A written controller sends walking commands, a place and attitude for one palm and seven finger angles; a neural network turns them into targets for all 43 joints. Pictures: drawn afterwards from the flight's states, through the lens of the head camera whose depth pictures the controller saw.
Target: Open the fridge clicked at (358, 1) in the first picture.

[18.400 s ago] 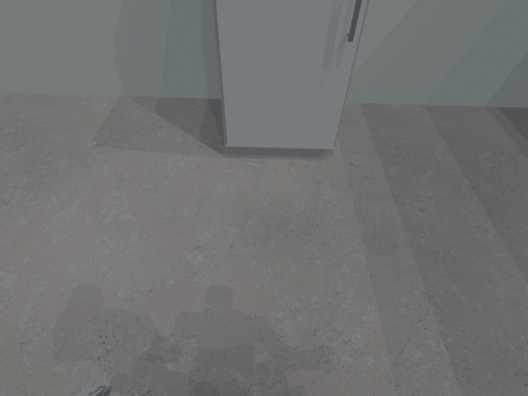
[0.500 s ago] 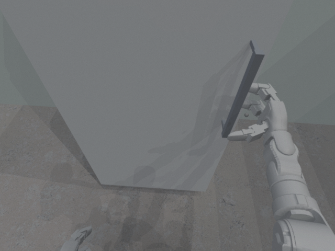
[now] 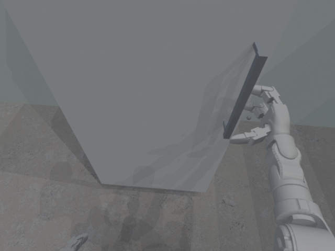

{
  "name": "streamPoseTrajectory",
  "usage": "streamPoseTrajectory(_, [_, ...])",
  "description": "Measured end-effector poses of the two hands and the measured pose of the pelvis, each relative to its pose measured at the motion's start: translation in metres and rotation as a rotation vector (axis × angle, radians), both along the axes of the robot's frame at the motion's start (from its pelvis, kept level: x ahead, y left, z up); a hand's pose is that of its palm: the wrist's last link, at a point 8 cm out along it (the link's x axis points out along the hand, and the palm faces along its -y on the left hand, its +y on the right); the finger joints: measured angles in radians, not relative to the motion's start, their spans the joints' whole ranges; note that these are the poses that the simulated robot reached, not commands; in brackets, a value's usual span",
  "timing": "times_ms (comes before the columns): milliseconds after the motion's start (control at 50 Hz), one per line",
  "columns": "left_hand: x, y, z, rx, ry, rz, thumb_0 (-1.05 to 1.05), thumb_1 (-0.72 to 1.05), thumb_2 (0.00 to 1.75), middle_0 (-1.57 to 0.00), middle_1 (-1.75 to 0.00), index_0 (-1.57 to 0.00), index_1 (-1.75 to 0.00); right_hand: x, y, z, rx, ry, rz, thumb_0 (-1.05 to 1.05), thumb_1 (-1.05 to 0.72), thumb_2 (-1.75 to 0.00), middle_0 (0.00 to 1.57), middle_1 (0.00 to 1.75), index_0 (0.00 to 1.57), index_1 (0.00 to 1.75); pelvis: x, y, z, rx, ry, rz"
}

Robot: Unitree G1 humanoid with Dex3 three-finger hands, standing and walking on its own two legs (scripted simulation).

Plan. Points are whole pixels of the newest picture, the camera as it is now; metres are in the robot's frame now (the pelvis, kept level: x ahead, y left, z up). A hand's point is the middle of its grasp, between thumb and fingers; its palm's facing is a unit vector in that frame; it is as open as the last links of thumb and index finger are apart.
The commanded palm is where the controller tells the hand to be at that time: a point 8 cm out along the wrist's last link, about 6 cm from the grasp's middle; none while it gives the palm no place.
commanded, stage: move the hooked fingers beside the handle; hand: right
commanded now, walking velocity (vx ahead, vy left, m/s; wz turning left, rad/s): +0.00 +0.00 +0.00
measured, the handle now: (239, 98) +0.50 -0.13 +0.10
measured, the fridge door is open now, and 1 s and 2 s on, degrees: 0 0 0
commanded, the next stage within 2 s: none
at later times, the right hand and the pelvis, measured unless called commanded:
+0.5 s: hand (262, 122) +0.41 -0.17 +0.11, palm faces -0.03 +1.00 +0.01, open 14.0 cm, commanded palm +0.38 -0.23 +0.11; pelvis -0.01 +0.00 +0.00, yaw -1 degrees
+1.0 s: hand (270, 124) +0.40 -0.19 +0.11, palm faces -0.02 +1.00 +0.00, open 14.0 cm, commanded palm +0.38 -0.24 +0.11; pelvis +0.00 -0.01 +0.00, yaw +0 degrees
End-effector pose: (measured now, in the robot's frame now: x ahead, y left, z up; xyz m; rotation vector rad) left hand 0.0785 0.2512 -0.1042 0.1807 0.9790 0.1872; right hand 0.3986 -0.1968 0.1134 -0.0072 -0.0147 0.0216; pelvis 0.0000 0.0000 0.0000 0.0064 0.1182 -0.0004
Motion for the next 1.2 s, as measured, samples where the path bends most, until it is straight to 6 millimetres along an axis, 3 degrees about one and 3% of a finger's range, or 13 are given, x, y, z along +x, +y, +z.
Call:
streamPoseTrajectory(380, [0.014,-0.001,0.007,0.027,-0.031,-0.026,0.01,0.9,0.9,-0.21,-0.3,-0.2,-0.3,-0.009,-0.028,-0.001,0.009,0.007,0.0,-0.02,0.5,-0.3,0.29,1.2,0.29,1.2,-0.005,-0.001,0.0,0.005,-0.005,-0.012])
streamPoseTrajectory(860, [-0.002,-0.009,0.004,0.021,0.002,-0.005,0.01,0.9,0.9,-0.21,-0.3,-0.2,-0.3,-0.007,-0.042,0.0,0.009,-0.002,0.008,-0.02,0.5,-0.3,0.3,1.2,0.3,1.2,-0.003,-0.009,0.0,0.007,0.005,-0.001])
streamPoseTrajectory(1200, [0.015,-0.007,0.008,0.038,-0.035,-0.031,0.01,0.9,0.9,-0.21,-0.3,-0.2,-0.3,-0.014,-0.052,0.003,0.002,-0.002,0.006,-0.02,0.5,-0.3,0.3,1.2,0.29,1.2,-0.004,-0.008,0.0,0.01,0.0,-0.012])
